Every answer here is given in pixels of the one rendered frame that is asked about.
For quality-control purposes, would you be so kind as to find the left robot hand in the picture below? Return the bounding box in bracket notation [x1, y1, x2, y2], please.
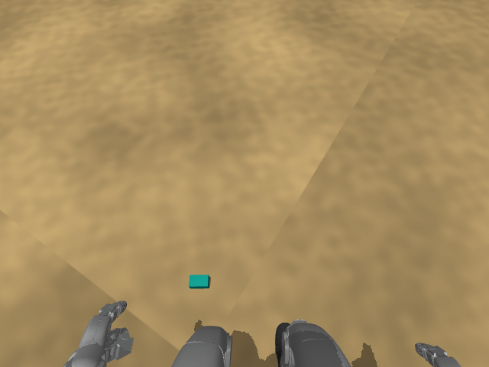
[79, 301, 134, 363]

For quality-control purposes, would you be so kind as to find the small box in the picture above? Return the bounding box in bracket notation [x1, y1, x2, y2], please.
[189, 274, 209, 289]

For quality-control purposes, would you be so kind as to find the right robot hand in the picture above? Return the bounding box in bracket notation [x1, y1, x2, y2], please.
[415, 343, 461, 367]

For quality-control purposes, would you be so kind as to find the right robot foot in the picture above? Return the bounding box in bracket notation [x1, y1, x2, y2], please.
[275, 323, 290, 367]

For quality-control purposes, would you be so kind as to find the left robot arm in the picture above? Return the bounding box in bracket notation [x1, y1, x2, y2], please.
[63, 344, 106, 367]

